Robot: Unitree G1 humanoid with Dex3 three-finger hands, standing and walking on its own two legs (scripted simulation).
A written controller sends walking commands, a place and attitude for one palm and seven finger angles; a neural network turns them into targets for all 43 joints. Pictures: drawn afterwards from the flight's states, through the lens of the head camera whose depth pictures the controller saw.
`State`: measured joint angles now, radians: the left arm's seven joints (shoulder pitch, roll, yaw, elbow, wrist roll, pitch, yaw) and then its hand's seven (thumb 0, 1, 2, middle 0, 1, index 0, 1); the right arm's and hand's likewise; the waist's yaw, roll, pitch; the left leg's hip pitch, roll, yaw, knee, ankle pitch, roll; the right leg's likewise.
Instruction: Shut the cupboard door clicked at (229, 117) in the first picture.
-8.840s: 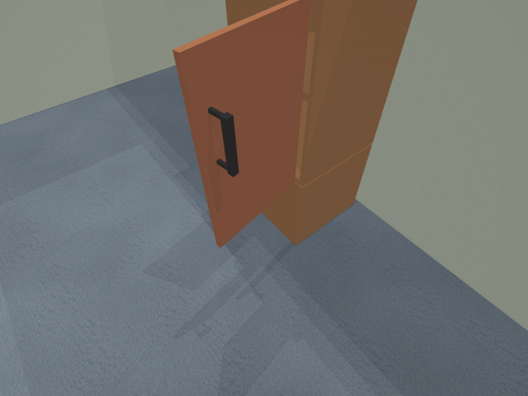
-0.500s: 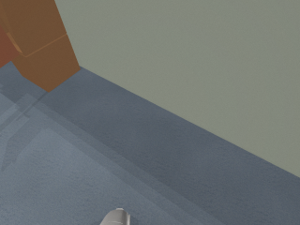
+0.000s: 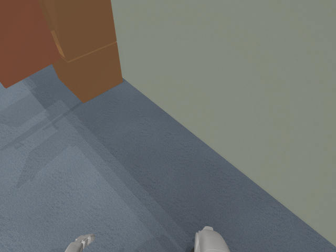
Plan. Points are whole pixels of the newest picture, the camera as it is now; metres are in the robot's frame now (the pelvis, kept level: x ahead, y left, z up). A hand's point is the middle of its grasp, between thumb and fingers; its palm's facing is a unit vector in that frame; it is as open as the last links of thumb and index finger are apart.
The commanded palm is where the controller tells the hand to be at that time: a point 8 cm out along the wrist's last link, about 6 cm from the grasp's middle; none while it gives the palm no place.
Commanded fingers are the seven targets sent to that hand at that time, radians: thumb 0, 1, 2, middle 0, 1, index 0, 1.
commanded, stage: walk to a spot facing it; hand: left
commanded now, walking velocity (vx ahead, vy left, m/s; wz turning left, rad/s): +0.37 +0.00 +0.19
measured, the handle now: out of the picture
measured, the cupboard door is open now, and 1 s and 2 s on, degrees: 100 100 100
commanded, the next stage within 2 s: turn to face it in 1.22 s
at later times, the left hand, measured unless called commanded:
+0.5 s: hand (119, 226) +0.20 +0.14 -0.17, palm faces +0.21 -0.95 -0.23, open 7.1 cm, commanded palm none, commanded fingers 0.00 0.90 0.90 -0.20 -0.30 -0.20 -0.30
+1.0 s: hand (105, 145) +0.47 +0.24 -0.17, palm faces +0.24 -0.95 -0.18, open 7.2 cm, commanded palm none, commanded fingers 0.00 0.90 0.90 -0.20 -0.30 -0.20 -0.30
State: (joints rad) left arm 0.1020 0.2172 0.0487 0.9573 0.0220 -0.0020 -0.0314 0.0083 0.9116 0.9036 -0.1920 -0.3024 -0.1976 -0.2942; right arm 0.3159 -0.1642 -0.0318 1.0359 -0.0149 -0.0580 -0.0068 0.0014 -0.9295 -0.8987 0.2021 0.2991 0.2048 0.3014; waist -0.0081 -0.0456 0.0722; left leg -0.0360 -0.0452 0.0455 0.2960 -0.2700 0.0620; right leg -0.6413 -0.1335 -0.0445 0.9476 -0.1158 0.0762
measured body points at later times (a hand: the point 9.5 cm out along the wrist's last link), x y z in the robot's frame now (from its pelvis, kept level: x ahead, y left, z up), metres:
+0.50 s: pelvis +0.23 -0.05 +0.00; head +0.27 -0.05 +0.45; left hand +0.19 +0.19 -0.15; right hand +0.33 -0.27 -0.16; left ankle +0.30 +0.10 -0.69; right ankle +0.18 -0.14 -0.75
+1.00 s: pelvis +0.45 +0.05 +0.00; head +0.47 +0.06 +0.45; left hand +0.46 +0.29 -0.16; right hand +0.49 -0.20 -0.14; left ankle +0.40 +0.10 -0.75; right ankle +0.59 -0.10 -0.67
